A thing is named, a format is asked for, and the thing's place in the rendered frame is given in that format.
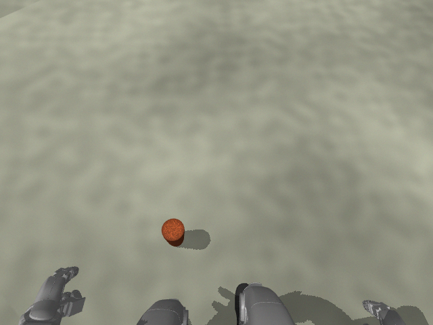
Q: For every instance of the left robot arm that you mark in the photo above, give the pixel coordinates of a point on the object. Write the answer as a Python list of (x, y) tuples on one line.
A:
[(44, 312)]

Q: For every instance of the right robot hand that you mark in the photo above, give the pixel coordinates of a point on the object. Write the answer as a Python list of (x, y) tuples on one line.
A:
[(383, 313)]

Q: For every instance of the cup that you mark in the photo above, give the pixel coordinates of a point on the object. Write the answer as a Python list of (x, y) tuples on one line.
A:
[(173, 232)]

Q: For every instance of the left robot hand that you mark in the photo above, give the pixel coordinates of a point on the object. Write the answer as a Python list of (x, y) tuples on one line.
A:
[(71, 302)]

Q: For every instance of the right robot foot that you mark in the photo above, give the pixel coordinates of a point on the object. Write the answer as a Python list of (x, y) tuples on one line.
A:
[(239, 290)]

